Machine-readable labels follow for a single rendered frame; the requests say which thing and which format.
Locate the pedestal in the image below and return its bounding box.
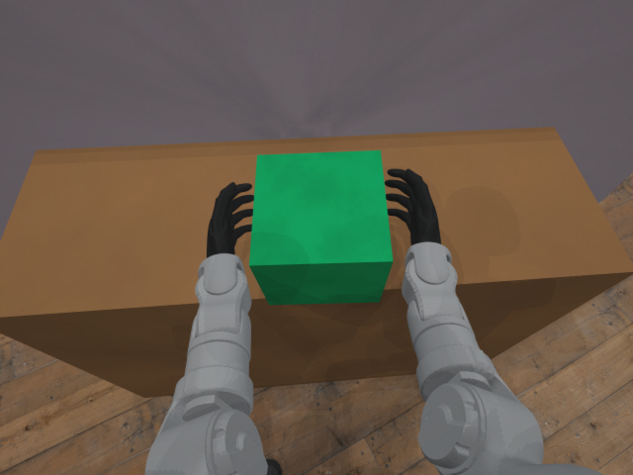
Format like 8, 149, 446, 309
0, 127, 633, 398

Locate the robot right upper arm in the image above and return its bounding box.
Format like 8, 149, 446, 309
417, 381, 603, 475

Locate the carton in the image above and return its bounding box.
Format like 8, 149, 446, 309
249, 150, 393, 305

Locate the right robot hand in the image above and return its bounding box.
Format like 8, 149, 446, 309
385, 169, 441, 245

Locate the robot left upper arm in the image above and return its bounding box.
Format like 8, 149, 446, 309
145, 408, 268, 475

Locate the robot left forearm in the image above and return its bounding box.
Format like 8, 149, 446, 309
145, 253, 253, 468

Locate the robot right forearm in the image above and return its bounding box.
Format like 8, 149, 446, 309
402, 242, 520, 403

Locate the left robot hand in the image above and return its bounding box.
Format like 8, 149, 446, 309
207, 182, 254, 258

